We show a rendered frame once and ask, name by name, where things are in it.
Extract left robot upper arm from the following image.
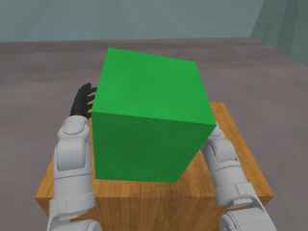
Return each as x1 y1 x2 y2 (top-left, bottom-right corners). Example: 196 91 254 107
52 219 102 231

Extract carton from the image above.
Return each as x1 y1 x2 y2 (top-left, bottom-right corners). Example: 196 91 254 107
90 47 217 183

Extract left robot hand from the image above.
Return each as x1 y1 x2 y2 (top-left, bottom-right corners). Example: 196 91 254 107
70 83 97 119

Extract right robot upper arm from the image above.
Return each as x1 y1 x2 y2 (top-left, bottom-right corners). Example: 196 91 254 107
219 207 276 231

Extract pedestal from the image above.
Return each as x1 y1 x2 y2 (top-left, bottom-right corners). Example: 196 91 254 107
34 99 274 231

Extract left robot forearm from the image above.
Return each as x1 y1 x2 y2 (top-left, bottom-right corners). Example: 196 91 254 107
46 115 95 231

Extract right robot forearm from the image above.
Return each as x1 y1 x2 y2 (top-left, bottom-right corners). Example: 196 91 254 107
199 122 277 231

